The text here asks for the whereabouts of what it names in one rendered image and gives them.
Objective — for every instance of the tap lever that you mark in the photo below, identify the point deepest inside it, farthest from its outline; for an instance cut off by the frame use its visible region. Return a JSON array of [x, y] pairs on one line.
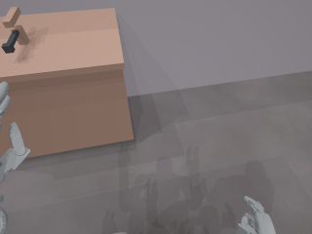
[[9, 46]]

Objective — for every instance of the robot right hand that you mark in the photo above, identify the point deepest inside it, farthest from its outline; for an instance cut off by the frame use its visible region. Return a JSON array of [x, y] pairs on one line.
[[261, 223]]

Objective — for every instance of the counter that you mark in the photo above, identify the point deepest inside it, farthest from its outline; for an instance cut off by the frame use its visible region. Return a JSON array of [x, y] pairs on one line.
[[66, 81]]

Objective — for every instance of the robot left hand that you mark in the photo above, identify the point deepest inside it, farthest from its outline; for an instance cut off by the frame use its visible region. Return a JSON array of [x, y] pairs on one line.
[[14, 157]]

